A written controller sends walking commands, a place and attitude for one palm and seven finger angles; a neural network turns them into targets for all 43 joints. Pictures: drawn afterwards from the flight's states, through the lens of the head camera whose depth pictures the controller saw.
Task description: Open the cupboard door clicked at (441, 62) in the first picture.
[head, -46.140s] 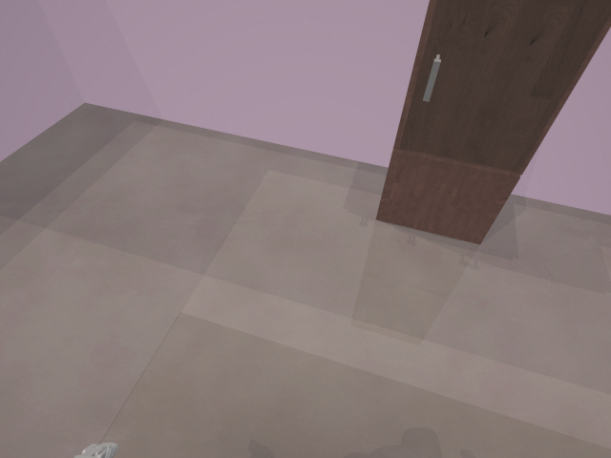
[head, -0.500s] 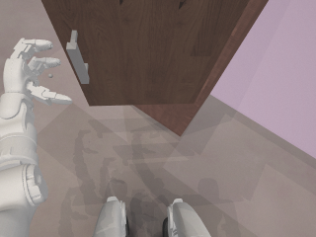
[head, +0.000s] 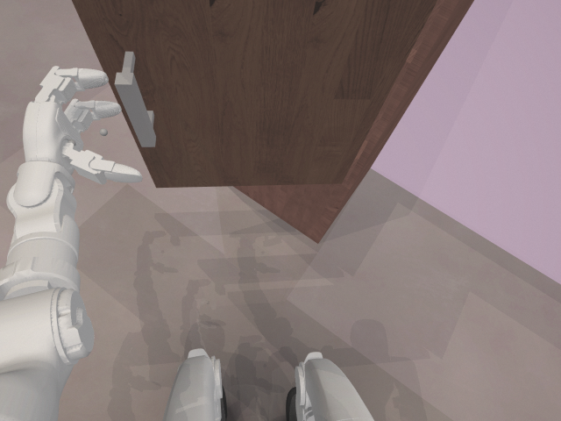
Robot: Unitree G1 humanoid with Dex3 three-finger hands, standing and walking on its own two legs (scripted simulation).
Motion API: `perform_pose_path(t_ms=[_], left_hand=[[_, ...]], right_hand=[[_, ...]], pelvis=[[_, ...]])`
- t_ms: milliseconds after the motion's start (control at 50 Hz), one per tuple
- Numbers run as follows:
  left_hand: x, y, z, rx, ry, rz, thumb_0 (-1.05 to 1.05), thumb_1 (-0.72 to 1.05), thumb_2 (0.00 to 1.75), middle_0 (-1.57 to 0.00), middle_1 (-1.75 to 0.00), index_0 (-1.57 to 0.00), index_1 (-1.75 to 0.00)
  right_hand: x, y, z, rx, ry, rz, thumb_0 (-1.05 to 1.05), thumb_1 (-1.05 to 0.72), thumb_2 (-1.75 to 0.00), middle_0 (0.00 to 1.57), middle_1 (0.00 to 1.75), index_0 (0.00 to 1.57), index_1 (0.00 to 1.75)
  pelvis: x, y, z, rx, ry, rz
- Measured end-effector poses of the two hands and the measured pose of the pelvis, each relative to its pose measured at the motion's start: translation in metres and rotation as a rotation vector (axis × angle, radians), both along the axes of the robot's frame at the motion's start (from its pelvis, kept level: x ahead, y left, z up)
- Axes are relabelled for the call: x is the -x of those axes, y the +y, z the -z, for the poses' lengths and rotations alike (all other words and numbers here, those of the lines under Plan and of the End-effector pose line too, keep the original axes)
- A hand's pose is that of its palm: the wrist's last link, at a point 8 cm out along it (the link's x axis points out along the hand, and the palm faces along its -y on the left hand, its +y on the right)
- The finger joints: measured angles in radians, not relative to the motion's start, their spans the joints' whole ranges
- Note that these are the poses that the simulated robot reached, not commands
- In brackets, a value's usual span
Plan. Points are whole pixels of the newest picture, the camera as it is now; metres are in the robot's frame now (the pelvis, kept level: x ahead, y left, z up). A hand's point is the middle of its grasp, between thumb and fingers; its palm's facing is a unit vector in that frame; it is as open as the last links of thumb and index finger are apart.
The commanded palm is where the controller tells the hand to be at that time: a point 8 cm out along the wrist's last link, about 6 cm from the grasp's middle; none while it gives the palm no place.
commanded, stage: slide the fingers in behind the handle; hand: left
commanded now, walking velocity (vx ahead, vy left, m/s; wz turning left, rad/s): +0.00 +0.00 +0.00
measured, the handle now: (139, 102) +0.55 +0.18 +0.06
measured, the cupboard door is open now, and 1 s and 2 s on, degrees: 40 40 40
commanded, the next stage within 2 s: close the thumb around the handle in 1.10 s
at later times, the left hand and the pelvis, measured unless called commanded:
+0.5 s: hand (137, 130) +0.50 +0.18 +0.06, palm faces +0.04 -1.00 -0.01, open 14.0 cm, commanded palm +0.47 +0.21 +0.06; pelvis +0.00 +0.00 +0.00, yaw +0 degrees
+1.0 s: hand (151, 130) +0.50 +0.16 +0.06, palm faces +0.05 -1.00 -0.03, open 14.0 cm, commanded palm +0.47 +0.20 +0.06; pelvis +0.00 -0.01 +0.00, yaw +1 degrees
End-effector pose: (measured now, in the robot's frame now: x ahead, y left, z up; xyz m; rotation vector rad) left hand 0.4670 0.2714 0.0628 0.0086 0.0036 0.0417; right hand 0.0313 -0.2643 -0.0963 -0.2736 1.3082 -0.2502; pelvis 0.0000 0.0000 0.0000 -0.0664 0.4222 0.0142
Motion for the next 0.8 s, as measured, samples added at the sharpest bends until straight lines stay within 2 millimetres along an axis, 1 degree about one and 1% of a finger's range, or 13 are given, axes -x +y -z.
perform_pose_path(t_ms=[200, 380, 500, 640, 800], left_hand=[[-0.004, -0.015, 0.001, 0.007, -0.001, 0.007, -0.01, -0.5, 0.3, -0.3, -1.2, -0.3, -1.2], [-0.004, -0.033, 0.001, -0.001, -0.004, 0.008, -0.01, -0.5, 0.3, -0.3, -1.2, -0.3, -1.2], [-0.005, -0.042, 0.001, -0.001, -0.008, -0.002, -0.01, -0.5, 0.3, -0.3, -1.2, -0.3, -1.2], [-0.008, -0.048, 0.002, -0.002, -0.011, -0.005, -0.01, -0.5, 0.3, -0.3, -1.2, -0.3, -1.2], [-0.006, -0.057, 0.001, -0.007, -0.015, 0.004, -0.01, -0.5, 0.3, -0.3, -1.2, -0.3, -1.2]], right_hand=[[0.004, 0.006, 0.002, -0.018, 0.01, 0.007, 0.0, -0.9, -0.9, 0.2, 0.3, 0.2, 0.3], [0.006, 0.009, 0.003, -0.039, 0.017, 0.008, 0.0, -0.9, -0.9, 0.2, 0.3, 0.2, 0.3], [0.005, 0.007, 0.004, -0.042, 0.012, 0.008, 0.0, -0.9, -0.9, 0.2, 0.3, 0.2, 0.3], [0.005, 0.004, 0.005, -0.041, 0.015, 0.01, 0.0, -0.9, -0.9, 0.2, 0.3, 0.2, 0.3], [0.003, 0.001, 0.006, -0.047, 0.021, 0.007, 0.0, -0.9, -0.9, 0.2, 0.29, 0.2, 0.3]], pelvis=[[-0.001, 0.002, -0.001, -0.001, 0.001, 0.0], [-0.002, 0.002, -0.003, -0.007, -0.004, 0.0], [-0.002, 0.0, -0.002, -0.011, -0.004, 0.001], [-0.002, -0.002, -0.001, -0.014, -0.002, 0.001], [-0.004, -0.004, -0.002, -0.017, -0.002, -0.001]])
